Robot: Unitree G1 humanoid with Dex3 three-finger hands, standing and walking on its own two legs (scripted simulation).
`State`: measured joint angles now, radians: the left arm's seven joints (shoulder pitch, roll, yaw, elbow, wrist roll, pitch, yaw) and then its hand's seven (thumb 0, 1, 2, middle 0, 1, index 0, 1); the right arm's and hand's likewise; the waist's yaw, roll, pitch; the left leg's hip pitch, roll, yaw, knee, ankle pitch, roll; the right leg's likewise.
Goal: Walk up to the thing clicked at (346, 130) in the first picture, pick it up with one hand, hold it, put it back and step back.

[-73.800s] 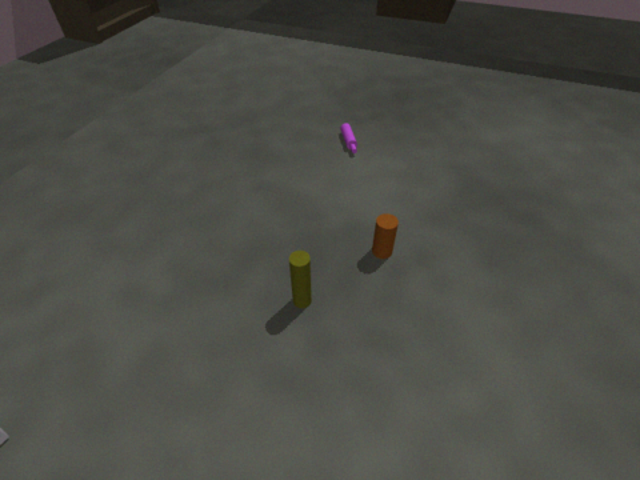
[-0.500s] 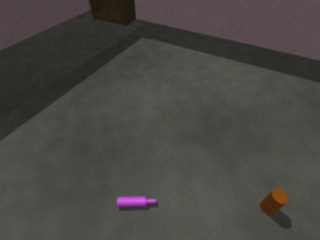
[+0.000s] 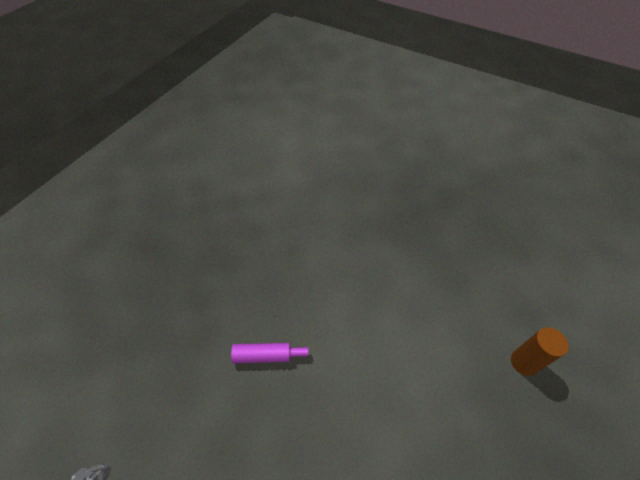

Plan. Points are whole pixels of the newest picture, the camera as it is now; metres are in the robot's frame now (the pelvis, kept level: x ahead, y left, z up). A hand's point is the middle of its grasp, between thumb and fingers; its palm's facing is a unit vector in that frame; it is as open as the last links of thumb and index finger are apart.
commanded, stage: step back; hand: left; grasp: from above
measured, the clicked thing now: (270, 352) +0.55 +0.13 -0.73
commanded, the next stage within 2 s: none
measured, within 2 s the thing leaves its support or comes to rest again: neither
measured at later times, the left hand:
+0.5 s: hand out of the picture +0.03 +0.25 -0.15, palm faces -0.12 -0.91 -0.40, open 7.3 cm
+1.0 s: hand out of the picture -0.09 +0.27 -0.14, palm faces -0.04 -0.93 -0.35, open 7.3 cm
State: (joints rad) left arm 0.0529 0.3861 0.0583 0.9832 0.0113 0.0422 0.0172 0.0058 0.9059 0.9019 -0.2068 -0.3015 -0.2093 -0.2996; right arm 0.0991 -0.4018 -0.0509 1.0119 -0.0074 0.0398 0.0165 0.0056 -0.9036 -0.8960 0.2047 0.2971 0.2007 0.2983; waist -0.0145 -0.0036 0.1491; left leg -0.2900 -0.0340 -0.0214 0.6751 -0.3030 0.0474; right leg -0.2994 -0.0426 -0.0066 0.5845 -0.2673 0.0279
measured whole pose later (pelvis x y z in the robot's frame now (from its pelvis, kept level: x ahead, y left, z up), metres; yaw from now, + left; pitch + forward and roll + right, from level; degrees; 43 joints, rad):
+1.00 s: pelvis -0.22 +0.01 +0.01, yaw -3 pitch -2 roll -1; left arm 0.14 0.40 0.08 0.81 0.01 0.08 0.01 0.01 0.91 0.90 -0.21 -0.30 -0.21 -0.30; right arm 0.17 -0.34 -0.03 0.87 -0.04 0.02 -0.01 0.01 -0.90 -0.90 0.21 0.30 0.21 0.30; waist 0.00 -0.04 0.16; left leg -0.26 0.02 -0.04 0.56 -0.26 0.01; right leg -0.47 0.12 0.15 1.17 -0.49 -0.01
